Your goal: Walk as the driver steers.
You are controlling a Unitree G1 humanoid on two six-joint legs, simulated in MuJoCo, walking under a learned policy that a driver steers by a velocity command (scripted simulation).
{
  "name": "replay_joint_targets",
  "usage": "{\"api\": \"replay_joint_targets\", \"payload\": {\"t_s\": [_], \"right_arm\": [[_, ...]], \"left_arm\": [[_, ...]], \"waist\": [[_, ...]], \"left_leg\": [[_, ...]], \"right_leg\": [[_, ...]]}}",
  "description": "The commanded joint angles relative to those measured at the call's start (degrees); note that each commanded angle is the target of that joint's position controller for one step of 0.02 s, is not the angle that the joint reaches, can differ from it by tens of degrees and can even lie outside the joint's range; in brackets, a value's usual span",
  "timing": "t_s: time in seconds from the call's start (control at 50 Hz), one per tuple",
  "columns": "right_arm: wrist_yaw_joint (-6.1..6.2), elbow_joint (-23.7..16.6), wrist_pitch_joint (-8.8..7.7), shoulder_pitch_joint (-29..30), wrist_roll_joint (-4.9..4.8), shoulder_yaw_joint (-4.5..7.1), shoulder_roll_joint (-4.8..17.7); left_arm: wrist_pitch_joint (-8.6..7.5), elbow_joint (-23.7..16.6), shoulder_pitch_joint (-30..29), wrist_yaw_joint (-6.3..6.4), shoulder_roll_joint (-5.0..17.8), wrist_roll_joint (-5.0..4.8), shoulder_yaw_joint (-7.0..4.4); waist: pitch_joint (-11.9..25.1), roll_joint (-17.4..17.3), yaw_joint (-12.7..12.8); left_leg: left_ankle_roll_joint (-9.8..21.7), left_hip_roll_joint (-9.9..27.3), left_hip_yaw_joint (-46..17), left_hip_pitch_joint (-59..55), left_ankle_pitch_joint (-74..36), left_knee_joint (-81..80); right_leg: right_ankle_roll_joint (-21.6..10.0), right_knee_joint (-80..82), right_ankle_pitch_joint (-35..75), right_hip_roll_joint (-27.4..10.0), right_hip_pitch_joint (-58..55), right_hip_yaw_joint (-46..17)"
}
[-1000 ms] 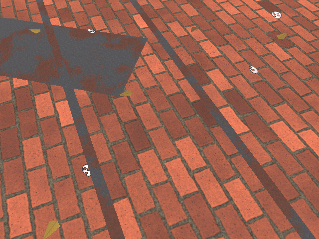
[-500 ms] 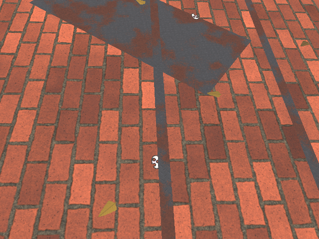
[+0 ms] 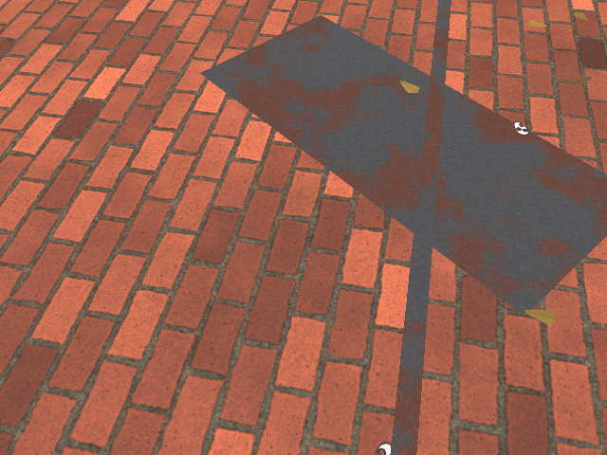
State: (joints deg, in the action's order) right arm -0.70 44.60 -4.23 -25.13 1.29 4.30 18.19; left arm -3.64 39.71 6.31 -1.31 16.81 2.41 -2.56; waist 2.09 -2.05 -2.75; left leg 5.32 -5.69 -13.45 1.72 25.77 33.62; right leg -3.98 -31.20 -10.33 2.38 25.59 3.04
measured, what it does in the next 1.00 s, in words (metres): walks ahead, turning right: left foot, then right foot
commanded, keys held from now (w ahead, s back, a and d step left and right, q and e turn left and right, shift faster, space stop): w+e+shift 0.60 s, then w+q+shift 0.40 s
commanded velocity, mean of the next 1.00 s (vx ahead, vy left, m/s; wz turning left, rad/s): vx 0.97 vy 0.00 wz -0.39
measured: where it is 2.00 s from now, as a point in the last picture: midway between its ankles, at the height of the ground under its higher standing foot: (430, 77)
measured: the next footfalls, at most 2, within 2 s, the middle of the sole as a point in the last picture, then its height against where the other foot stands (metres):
left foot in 0.40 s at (305, 424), level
right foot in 0.82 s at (468, 320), level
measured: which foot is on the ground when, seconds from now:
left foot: down 0.00-0.00, up 0.02-0.38, down 0.40-0.84, up 0.86-1.00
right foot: down 0.00-0.42, up 0.44-0.80, down 0.82-1.00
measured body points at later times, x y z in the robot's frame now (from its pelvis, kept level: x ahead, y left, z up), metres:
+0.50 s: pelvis +0.42 -0.07 +0.00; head +0.46 -0.09 +0.44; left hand +0.51 +0.21 -0.13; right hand +0.55 -0.37 -0.08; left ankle +0.52 +0.02 -0.72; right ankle +0.19 -0.09 -0.62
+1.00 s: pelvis +0.82 -0.31 +0.01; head +0.83 -0.33 +0.46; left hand +1.01 -0.11 -0.11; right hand +0.73 -0.57 -0.13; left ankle +0.82 -0.14 -0.61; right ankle +0.77 -0.38 -0.72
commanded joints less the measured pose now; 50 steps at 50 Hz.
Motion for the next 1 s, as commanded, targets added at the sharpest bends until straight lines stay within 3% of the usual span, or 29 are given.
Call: {"api": "replay_joint_targets", "payload": {"t_s": [0.02, 0.04, 0.06, 0.08, 0.16, 0.22, 0.26, 0.32, 0.36, 0.38, 0.4, 0.42, 0.44, 0.46, 0.5, 0.52, 0.58, 0.62, 0.66, 0.72, 0.78, 0.8, 0.82, 0.84, 0.86, 0.88, 0.9, 0.92, 1.0], "right_arm": [[0.14, -6.69, -2.23, 3.34, 0.81, -0.95, 2.43], [-0.03, -7.02, -2.32, 8.05, 1.64, -0.9, 4.33], [-0.43, -7.31, -2.77, 11.24, 2.33, -1.12, 5.0], [-0.71, -8.06, -2.92, 13.13, 2.82, -1.48, 4.29], [-1.69, -10.46, -0.95, 16.91, 3.78, -3.1, 2.26], [-2.37, -14.37, -0.95, 27.08, 2.53, -4.36, 1.15], [-2.63, -15.74, -1.14, 31.44, 1.87, -5.22, -0.4], [-1.78, -16.37, -1.28, 32.51, 1.01, -5.07, 0.57], [-0.44, -14.54, -1.32, 25.72, 0.91, -3.64, 3.93], [0.52, -12.39, -1.49, 16.77, 0.53, -2.58, 5.95], [1.88, -9.71, -1.61, 5.67, 0.87, -1.11, 8.89], [3.22, -8.01, -1.53, -6.32, 2.49, 0.47, 12.95], [2.55, -8.35, -1.2, -1.18, 3.27, 0.99, 15.21], [2.16, -9.43, -0.63, 4.66, 2.47, 0.73, 8.96], [1.64, -7.5, -0.9, 7.28, 2.49, -0.61, 3.41], [1.75, -5.9, -1.32, 6.37, 2.4, -0.85, 2.86], [0.63, -2.01, -2.95, 4.67, 0.24, -1.27, 0.67], [0.25, -0.68, -3.73, 4.34, -0.09, -1.55, 0.18], [0.05, 0.08, -4.41, 6.34, 0.55, -1.46, 1.42], [-0.08, 2.34, -4.12, 2.98, -0.61, -0.83, 5.84], [0.08, 4.88, -3.05, -0.19, -0.68, -0.02, 11.96], [0.51, 5.27, -2.33, 0.26, -0.39, 0.24, 13.79], [0.73, 5.2, -1.86, 1.01, -0.67, 0.09, 13.64], [0.28, 3.71, -1.64, -1.72, 0.15, -1.55, 5.45], [0.24, 1.05, -1.77, -7.81, -2.91, -2.48, 0.51], [0.63, 0.63, -1.36, -0.26, -2.6, -1.12, 5.99], [0.27, 0.33, -1.25, 2.49, -2.3, -1.25, 4.89], [-0.12, 1.48, -0.83, 2.71, -1.81, -1.63, 3.09], [-1.85, 2.21, 2.86, 3.74, -0.43, -1.46, -0.74]], "left_arm": [[-0.52, 2.61, 21.08, -0.28, 12.17, -0.7, -4.19], [-0.49, 1.69, 16.59, -0.84, 9.34, -1.1, -3.71], [-0.6, 1.78, 17.22, -1.03, 8.38, -1.17, -3.63], [-0.64, 2.26, 17.6, -0.84, 7.22, -1.12, -3.23], [-1.83, 4.69, 20.72, 0.04, 6.17, -2.42, -2.58], [-1.88, 5.27, 21.79, 0.33, 6.4, -2.59, -2.84], [-1.73, 6.32, 23.58, 0.46, 6.87, -2.88, -3.08], [-1.67, 7.31, 24.23, 0.84, 8.15, -3.42, -3.33], [-1.83, 7.51, 23.51, 1.11, 9.95, -3.31, -3.59], [-1.97, 7.28, 21.72, 0.92, 11.87, -3.06, -4.01], [-2.43, 6.31, 18.74, 0.61, 11.7, -2.86, -4.12], [-3.02, 4.59, 17.64, 0.71, 4.2, -2.14, -2.32], [-2.07, 1.43, 24.07, 0.91, 0.95, -5.61, -0.86], [-0.85, 3.27, 18.61, 1.32, 5.59, -3.6, -1.32], [0.31, 2.83, 11.95, -0.06, 5.19, -1.63, -1.62], [0.98, 2.05, 9.69, -0.88, 3.81, -0.71, -1.48], [3.2, -1.47, 5.13, -2.28, 0.46, -0.43, -0.47], [3.24, -4.5, 0.79, -3.2, 0.13, 0.06, 0.22], [2.51, -6.36, -1.77, -3.65, 0.25, -0.15, 1.1], [1.34, -7.57, -7.88, -4.63, 1.17, -0.34, 1.95], [0.83, -5.43, -3.33, -2.99, 4.63, 0.81, 1.02], [0.73, -2.63, 6.49, -1.98, 6.83, 1.19, -0.06], [0.57, 0.53, 17.19, -0.84, 9.81, 1.88, -1.4], [0.24, 1.93, 22.41, 0.55, 15.75, 2.72, -2.77], [-0.11, 0.15, 21.17, 0.89, 18.95, 2.8, -3.48], [-0.1, 0.7, 18.3, 0.84, 14.79, 1.5, -3.23], [-0.72, 1.45, 14.26, 0.76, 10.71, 1.1, -2.11], [-1.27, 2.19, 11.99, 0.5, 8.15, 1.03, -1.72], [-3.27, 5.09, 11.81, 0.32, 3.1, -1.34, -0.61]], "waist": [[6.29, 17.77, 8.05], [0.81, 8.84, 6.63], [-0.08, 3.18, 7.05], [-2.43, 1.84, 5.96], [-6.93, 5.24, 3.66], [-9.36, 4.9, 5.38], [-8.4, 6.29, 7.14], [-5.54, 6.52, 7.19], [0.69, 6.16, 3.61], [5.68, 6.58, -1.43], [10.78, 6.03, -6.95], [18.92, -3.87, -9.72], [26.36, -20.36, -2.85], [15.82, -9.21, -3.34], [3.43, 0.45, -2.16], [0.15, 0.63, -1.17], [-4.85, -2.6, 1.65], [-5.92, -2.81, 2.71], [-8.45, -2.76, 5.13], [-11.36, 0.84, 4.05], [-5.05, -1.23, 7.53], [1.14, -2.76, 12.7], [6.43, -2.57, 18.41], [13.54, 7.12, 15.69], [23.73, 17.31, 10.1], [16.2, 7.94, 11.08], [6.19, 6.23, 8.42], [1.21, 4.38, 6.17], [-4.25, 6.28, 1.43]], "left_leg": [[-0.72, -0.32, 6.79, 44.92, -2.81, 39.68], [-0.22, 4.28, 5.96, 47.78, -8.22, 41.76], [-0.62, 6.36, 6.5, 46.34, -10.78, 39.93], [-1.3, 7.86, 6.86, 44.65, -11.88, 36.36], [-5.05, 9.18, 10.53, 43.62, -11.65, 27.28], [-6.75, 7.23, 14.18, 39.81, -19.47, 14.27], [-6.68, 5.2, 15.88, 33.14, -25.07, 6.2], [-5.32, 3.41, 15.31, 24.48, -29.24, -0.49], [-3.89, 1.04, 14.96, 11.4, -24.13, -3.04], [-3.22, 1.86, 14.1, 0.49, -21.94, -3.71], [-2.21, 7.24, 9.9, -13.21, -16.63, -2.0], [-0.55, 22.42, -4.6, -25.57, 4.1, -2.9], [5.44, 35.51, -35.93, -31.4, 17.76, -14.05], [4.74, 30.4, -31.54, -22.19, 22.87, -17.03], [3.9, 26.51, -14.85, -8.11, 2.65, -18.12], [3.37, 24.6, -8.82, -3.57, -3.29, -19.38], [1.58, 23.48, 2.95, 1.85, -13.43, -23.12], [0.88, 21.54, 9.62, 4.36, -22.46, -25.12], [0.89, 18.66, 16.02, 9.46, -26.01, -28.57], [2.74, 18.02, 19.42, 14.39, -34.16, -36.45], [2.88, 19.15, 19.42, 1.82, -72.4, -21.8], [2.12, 19.33, 18.87, 2.16, -76.91, -8.49], [1.37, 16.51, 18.79, 9.76, -67.27, 8.23], [1.4, 10.3, 16.53, 22.49, -20.2, 31.5], [1.15, 4.65, 9.0, 34.55, 1.56, 48.92], [1.55, 7.37, 7.26, 38.99, -6.02, 50.14], [1.27, 9.54, 8.54, 40.24, -10.53, 46.6], [0.71, 11.54, 8.85, 38.45, -12.15, 43.63], [-0.39, 14.31, 10.15, 36.96, -13.92, 39.93]], "right_leg": [[-12.12, 19.69, -37.2, -20.18, -42.64, -56.12], [-12.13, 17.45, -33.17, -19.21, -37.7, -48.12], [-12.09, 17.53, -27.01, -17.03, -33.19, -41.5], [-11.53, 18.78, -21.35, -14.73, -28.07, -36.99], [-11.99, 22.6, -6.41, -9.05, -20.09, -29.37], [-11.12, 24.2, 8.32, -5.87, -14.49, -25.23], [-9.5, 23.34, 20.18, -4.69, -13.06, -23.7], [-7.22, 20.09, 32.81, -6.09, -16.65, -24.51], [-4.59, 9.34, 47.63, -5.72, -18.79, -23.97], [-3.51, -1.68, 48.75, -4.86, -16.96, -23.56], [-2.89, -14.9, 40.19, -2.62, -9.31, -23.11], [-3.81, -33.79, 5.68, 0.75, -0.96, -18.16], [-2.44, -48.48, -18.17, 3.98, 12.5, -12.16], [-3.16, -48.87, -10.81, -1.39, 17.78, -10.18], [-2.58, -45.23, -6.06, -4.86, 17.17, -8.55], [-2.48, -44.35, -6.24, -6.39, 17.0, -8.41], [-1.94, -42.3, -6.18, -9.47, 20.06, -7.41], [-1.85, -39.49, -0.88, -9.49, 20.91, -7.17], [-1.87, -28.25, 5.45, -7.9, 16.91, -7.9], [-3.1, -11.47, 12.49, -3.64, 1.54, 1.01], [-4.53, -7.34, 4.67, 0.82, -8.48, 3.94], [-4.85, -5.99, 0.62, 1.93, -19.64, 2.02], [-4.77, -2.85, 0.16, -0.63, -34.03, -0.89], [-3.6, -2.53, -15.84, -16.33, -46.57, -18.05], [-5.16, 8.92, -25.06, -29.88, -52.12, -45.61], [-3.95, 13.2, -22.75, -26.71, -44.01, -41.63], [-4.22, 13.45, -15.95, -24.32, -35.09, -32.0], [-3.66, 15.06, -8.14, -21.71, -28.07, -25.01], [-1.41, 20.88, 3.12, -17.66, -19.24, -8.29]]}}
Velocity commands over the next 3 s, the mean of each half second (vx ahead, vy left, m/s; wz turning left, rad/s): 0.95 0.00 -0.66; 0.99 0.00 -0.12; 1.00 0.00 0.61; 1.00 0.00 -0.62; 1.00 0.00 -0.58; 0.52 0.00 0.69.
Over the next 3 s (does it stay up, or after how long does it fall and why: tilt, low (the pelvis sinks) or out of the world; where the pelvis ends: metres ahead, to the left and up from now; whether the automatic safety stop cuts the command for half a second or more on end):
stays up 2.46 -1.00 -0.02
